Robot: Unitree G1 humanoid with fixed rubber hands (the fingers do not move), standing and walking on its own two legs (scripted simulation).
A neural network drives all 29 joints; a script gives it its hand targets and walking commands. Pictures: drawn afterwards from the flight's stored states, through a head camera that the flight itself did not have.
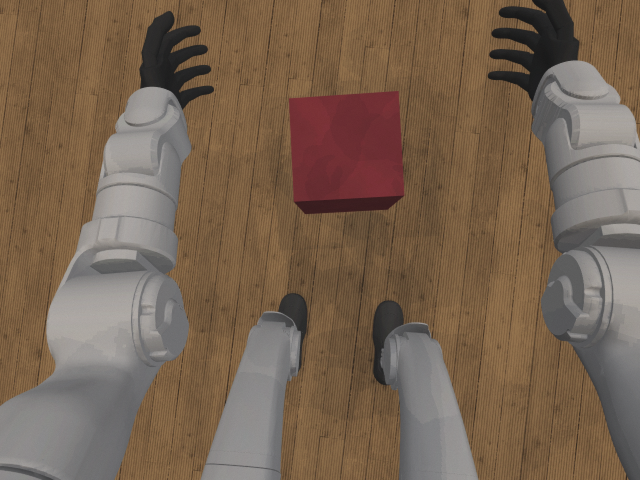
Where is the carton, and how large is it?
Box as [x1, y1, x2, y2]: [289, 91, 403, 213]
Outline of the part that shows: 398,91 289,98 294,201 305,213 387,209 403,195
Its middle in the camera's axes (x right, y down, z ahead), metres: +0.05 -0.18 +0.85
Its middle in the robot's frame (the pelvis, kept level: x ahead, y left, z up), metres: +0.55 +0.02 -0.53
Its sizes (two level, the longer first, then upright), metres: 0.210 0.200 0.250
